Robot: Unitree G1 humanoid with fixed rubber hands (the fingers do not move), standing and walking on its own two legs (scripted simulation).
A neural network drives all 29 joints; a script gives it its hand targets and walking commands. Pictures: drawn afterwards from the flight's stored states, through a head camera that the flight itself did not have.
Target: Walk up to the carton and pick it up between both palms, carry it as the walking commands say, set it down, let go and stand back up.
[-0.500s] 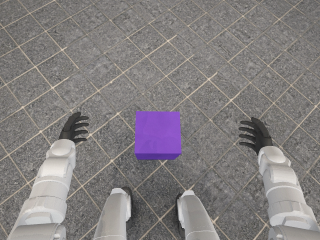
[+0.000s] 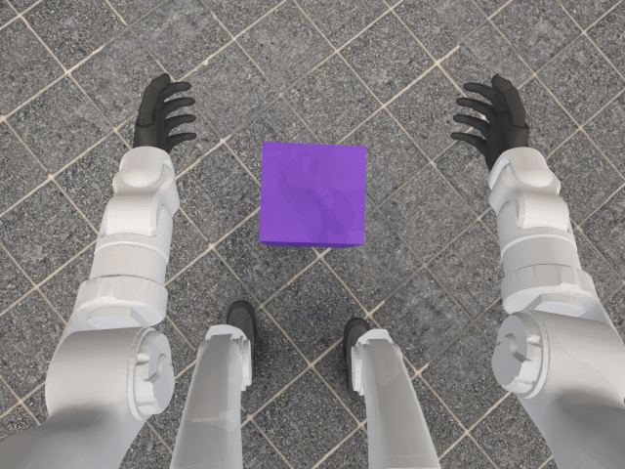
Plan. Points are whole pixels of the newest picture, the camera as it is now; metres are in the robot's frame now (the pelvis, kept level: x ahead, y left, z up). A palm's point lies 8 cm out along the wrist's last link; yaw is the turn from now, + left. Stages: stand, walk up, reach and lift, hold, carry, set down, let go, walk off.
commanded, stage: reach and lift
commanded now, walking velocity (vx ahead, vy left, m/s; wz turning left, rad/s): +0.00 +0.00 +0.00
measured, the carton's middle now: (310, 202) +0.47 -0.02 -0.54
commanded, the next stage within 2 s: none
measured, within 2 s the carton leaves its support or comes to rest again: neither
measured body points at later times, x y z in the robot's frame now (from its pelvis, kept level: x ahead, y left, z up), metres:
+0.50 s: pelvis -0.01 -0.01 -0.06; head +0.30 -0.01 +0.26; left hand +0.50 +0.17 -0.18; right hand +0.51 -0.22 -0.17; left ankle +0.09 +0.14 -0.63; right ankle +0.04 -0.15 -0.63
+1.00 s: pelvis -0.04 -0.01 -0.20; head +0.31 -0.01 +0.09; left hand +0.50 +0.17 -0.35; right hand +0.50 -0.22 -0.34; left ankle +0.09 +0.14 -0.63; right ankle +0.04 -0.15 -0.63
